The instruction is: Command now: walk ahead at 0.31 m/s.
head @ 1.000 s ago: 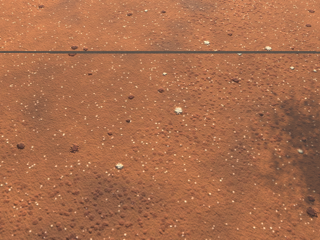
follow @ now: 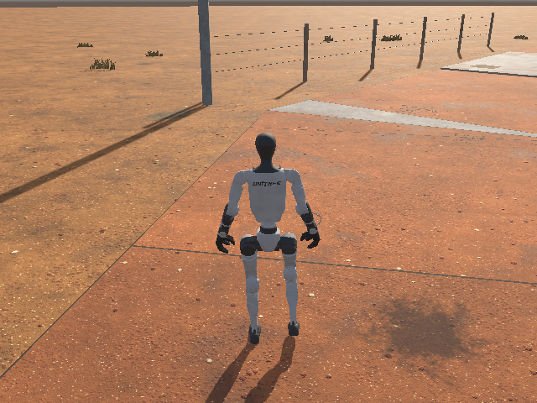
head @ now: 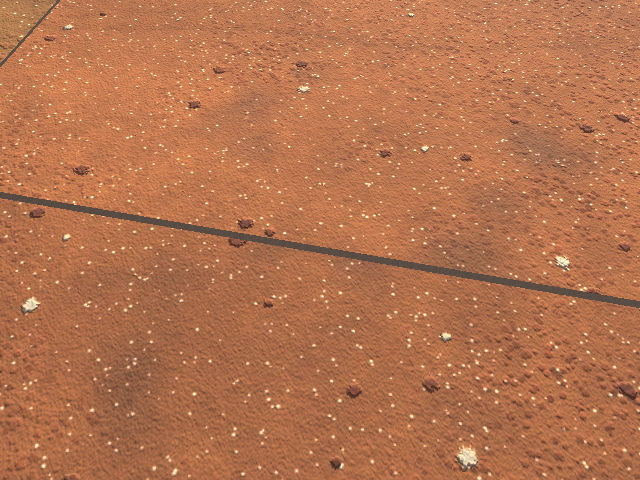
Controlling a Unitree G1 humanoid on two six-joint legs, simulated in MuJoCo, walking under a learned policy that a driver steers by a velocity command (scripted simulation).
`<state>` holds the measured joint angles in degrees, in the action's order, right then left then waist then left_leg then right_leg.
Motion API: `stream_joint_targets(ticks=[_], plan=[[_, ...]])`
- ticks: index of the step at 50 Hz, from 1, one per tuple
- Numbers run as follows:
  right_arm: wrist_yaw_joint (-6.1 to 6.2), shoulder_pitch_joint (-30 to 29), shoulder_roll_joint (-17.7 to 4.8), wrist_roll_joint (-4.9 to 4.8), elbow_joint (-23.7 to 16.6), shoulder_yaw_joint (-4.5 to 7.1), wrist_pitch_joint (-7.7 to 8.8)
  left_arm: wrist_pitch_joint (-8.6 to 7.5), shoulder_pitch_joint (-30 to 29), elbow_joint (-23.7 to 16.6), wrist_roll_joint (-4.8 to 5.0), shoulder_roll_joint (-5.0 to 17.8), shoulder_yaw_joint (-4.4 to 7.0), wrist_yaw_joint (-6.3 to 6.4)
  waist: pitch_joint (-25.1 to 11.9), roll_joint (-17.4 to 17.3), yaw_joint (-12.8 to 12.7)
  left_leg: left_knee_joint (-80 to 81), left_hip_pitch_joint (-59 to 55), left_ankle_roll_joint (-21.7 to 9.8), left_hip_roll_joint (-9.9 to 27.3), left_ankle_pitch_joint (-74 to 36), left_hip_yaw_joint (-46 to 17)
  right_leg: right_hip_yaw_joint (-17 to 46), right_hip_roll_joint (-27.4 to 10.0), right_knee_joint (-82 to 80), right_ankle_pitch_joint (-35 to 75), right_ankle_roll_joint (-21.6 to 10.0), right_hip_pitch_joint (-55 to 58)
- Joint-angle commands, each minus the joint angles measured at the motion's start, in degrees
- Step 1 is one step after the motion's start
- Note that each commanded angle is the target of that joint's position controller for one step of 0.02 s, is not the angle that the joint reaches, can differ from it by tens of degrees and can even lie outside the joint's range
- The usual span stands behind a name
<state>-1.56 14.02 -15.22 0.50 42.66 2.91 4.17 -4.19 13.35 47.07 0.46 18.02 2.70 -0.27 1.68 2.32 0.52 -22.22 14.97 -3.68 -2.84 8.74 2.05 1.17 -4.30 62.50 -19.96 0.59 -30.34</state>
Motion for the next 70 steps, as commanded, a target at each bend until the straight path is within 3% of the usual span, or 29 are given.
stream_joint_targets(ticks=[1,4,8,10,12,13,14,15,16,17,20,21,22,24,27,29,34,42,60,61,62,64,65,66,67,69,70], plan=[[0.36,-3.44,-7.48,0.13,-2.7,1.72,1.56,0.81,4.35,-2.08,-0.81,1.97,0.55,0.61,-3.93,-6.49,-3.39,9.06,-1.99,-10.78,14.86,-37.49,-8.9,1.03,-1.79,-5.83,5.0,1.96,-0.37],[1.18,-2.58,-8.37,0.07,-1.12,1.83,0.84,0.76,-0.9,-2.96,-1.08,0.55,-0.24,0.27,-4.46,-6.75,-1.6,8.69,-1.1,-8.58,11.87,-37.17,-3.57,-0.22,-0.44,-19.03,16.92,1.62,3.74],[1.53,0.76,-9.21,-0.35,1.96,1.73,-0.22,0.68,-6.37,-4.18,-0.84,2.05,0.08,-0.37,-5.09,-6.7,0.56,6.8,-6.04,-7.62,13.38,-31.57,-5.09,0.73,1.32,-27.91,22.23,0.51,6.16],[1.67,0.55,-9.36,-0.7,3.01,1.73,-0.86,0.51,-7.41,-4.66,-1.22,3.19,0.47,-0.61,-4.89,-6.79,0.28,3.46,-8.25,-6.89,14.25,-29.37,-6.66,0.93,1.82,-30.9,19.24,-0.84,6.83],[1.91,0.52,-8.06,-1.12,3.88,1.28,-1.37,0.28,-4.08,-3.25,-1.83,4.27,1.1,-0.53,-6.04,-5.27,-1.74,-2.42,-8.36,-4.11,11.68,-23.68,-6.68,0.36,2.46,-38.45,26.58,-2.82,13.98],[2.02,3.13,-6.75,-0.03,4.19,0.81,-1.07,0.23,-2.75,-3.13,-2.23,7.44,1.78,0.02,-8.46,-1.62,-0.95,-7.07,-5.96,-1.24,8.23,-17.75,-4.95,4.58,-2.23,-37.75,47.68,-4.63,21.18],[1.82,10.63,-4.04,1.01,5.33,-0.06,-0.51,0.76,-2.93,-3.4,-2.49,9.04,1.92,0.52,-13.91,5.66,2.7,-12.94,2.3,1.93,4.7,-0.28,-3.68,11.35,-9.77,-33.4,60.63,-10.88,33.99],[2.13,10.83,-2.9,0.73,6.45,-0.71,-0.93,1.81,-2.18,-2.87,-1.88,3.64,0.79,0.67,-17.12,8.21,0.63,-17.2,4.66,4.29,3.25,15.56,-3.46,15.73,-13.16,-34.3,56.0,-15.64,35.41],[2.41,7.61,-4.37,-0.09,5.8,-0.35,-2.04,2.44,-2.73,-2.28,-1.32,0.84,-0.16,0.45,-15.31,7.76,0.09,-18.13,5.73,5.13,3.68,22.29,-4.3,17.84,-13.07,-37.06,45.36,-16.15,31.91],[2.86,5.41,-4.91,-0.56,5.43,-0.09,-3.31,2.85,-4.48,-2.09,-1.35,0.9,-0.31,0.2,-12.95,6.46,0.31,-17.35,6.11,5.29,4.35,22.34,-4.73,18.44,-12.17,-39.36,34.35,-14.95,28.26],[3.54,5.65,-4.71,0.49,6.9,0.02,-6.08,3.54,-12.96,-3.4,-1.29,3.23,0.23,-0.03,-7.26,5.66,3.66,-4.27,-4.41,4.17,5.16,6.52,-4.32,12.05,-6.14,-43.35,8.23,-7.85,12.96],[3.54,4.7,-5.7,0.89,6.9,0.06,-6.38,3.61,-12.29,-2.93,-1.19,3.11,0.31,-0.01,-5.25,4.4,2.57,-2.19,-5.39,3.28,5.95,5.08,-4.99,9.15,-3.52,-43.7,0.07,-5.24,10.05],[3.43,4.99,-7.32,0.52,7.75,0.49,-6.25,3.56,-12.22,-2.91,-1.04,2.94,0.4,0.02,-2.14,0.53,1.17,-2.79,-0.16,2.12,5.7,11.52,-4.5,5.37,-0.52,-43.02,-2.77,-3.53,11.83],[3.49,2.93,-5.48,0.32,8.21,0.11,-5.15,2.79,-11.63,-1.79,-1.2,2.02,0.16,0.29,-1.93,-1.26,0.6,-1.75,1.18,2.01,5.95,9.45,-4.63,4.88,0.19,-39.7,6.74,-3.24,15.98],[3.47,2.86,-5.52,0.17,9.57,0.23,-3.49,2.25,-9.37,0.32,-0.65,1.79,0.37,0.86,-6.19,-2.98,0.07,-2.31,-1.2,3.14,6.1,-1.23,-4.6,3.39,0.4,-34.15,27.99,-5.15,21.88],[3.4,3.14,-5.19,-0.16,10.58,0.18,-3.36,2.52,-9.2,1.34,-0.5,1.53,0.47,0.88,-7.0,-3.31,0.05,-2.83,-1.99,3.38,5.9,-4.02,-4.24,2.98,0.49,-33.07,31.62,-5.79,23.2],[3.5,3.23,-4.66,-0.19,12.34,0.01,-4.27,3.73,-10.24,3.57,-0.45,1.22,0.69,0.79,-4.27,-3.03,0.32,-2.38,-1.91,3.05,5.61,-2.67,-3.9,2.23,1.3,-33.33,27.92,-5.39,21.97],[3.56,3.47,-4.15,-0.1,14.81,-0.44,-3.85,4.68,-10.68,7.23,-0.44,1.55,0.97,1.56,-2.3,-2.6,0.08,-0.92,-0.87,2.94,5.64,-0.46,-3.71,1.89,1.93,-34.1,24.32,-4.25,22.84],[3.83,6.63,-1.59,0.01,18.64,-1.42,-3.24,5.19,-9.61,13.0,-0.4,0.8,0.81,2.32,0.49,-2.74,-0.42,1.74,1.0,2.8,5.01,6.55,-2.87,2.02,2.43,-36.45,16.8,-3.3,22.22],[3.89,7.94,-1.28,-0.06,19.27,-1.45,-3.29,5.24,-8.58,13.71,-0.39,0.27,0.67,2.33,-0.48,-3.13,-0.31,2.65,0.67,2.42,4.85,12.31,-2.82,1.17,3.25,-36.31,10.39,-3.23,22.44],[4.02,8.27,-2.08,-0.33,19.36,-1.17,-3.42,5.28,-8.32,13.98,-0.19,0.47,0.78,2.35,0.77,-4.08,-0.25,3.59,1.63,1.4,5.11,19.57,-3.69,-0.13,4.61,-35.06,2.17,-3.09,20.82],[4.35,8.3,-4.69,-0.88,18.25,-0.3,-3.34,4.64,-9.53,13.51,-0.03,1.0,1.09,2.17,4.49,-7.17,0.69,6.84,2.18,-2.35,8.68,33.17,-9.36,-2.78,6.96,-30.07,-9.74,-2.87,13.22],[4.43,9.54,-6.31,-1.23,18.11,0.3,-2.92,3.78,-11.51,12.56,0.14,0.46,1.02,1.8,6.6,-9.72,1.7,10.25,0.67,-4.83,13.03,37.29,-15.13,-4.41,7.45,-25.5,-7.6,-2.61,8.51],[4.47,8.96,-8.21,-1.62,17.92,1.07,-2.3,2.79,-12.7,11.79,0.43,-0.02,0.95,1.28,9.1,-12.09,1.79,12.94,-0.6,-7.46,18.45,37.51,-21.03,-4.64,5.84,-20.33,-3.01,-2.79,4.24],[4.43,8.69,-8.11,-1.69,17.84,1.31,-1.66,1.9,-13.07,11.37,0.63,-0.25,0.95,0.79,10.62,-12.17,1.71,13.4,-2.02,-8.98,21.41,34.61,-23.59,-3.26,3.51,-17.7,-2.16,-3.32,0.94],[4.0,8.29,-6.23,-1.75,17.52,1.16,-0.76,0.43,-11.96,11.16,1.36,-0.72,0.96,-0.05,11.34,-11.23,0.67,10.98,-6.04,-8.26,21.11,25.38,-21.14,-2.81,1.61,-19.91,-5.02,-4.37,-1.46],[3.67,7.26,-5.87,-2.07,17.21,1.12,-0.7,-0.12,-9.8,11.74,1.69,-1.15,1.0,-0.38,10.7,-10.45,-0.84,8.9,-4.85,-6.77,19.19,22.02,-17.7,-4.09,2.14,-25.85,-3.84,-4.72,3.65]])
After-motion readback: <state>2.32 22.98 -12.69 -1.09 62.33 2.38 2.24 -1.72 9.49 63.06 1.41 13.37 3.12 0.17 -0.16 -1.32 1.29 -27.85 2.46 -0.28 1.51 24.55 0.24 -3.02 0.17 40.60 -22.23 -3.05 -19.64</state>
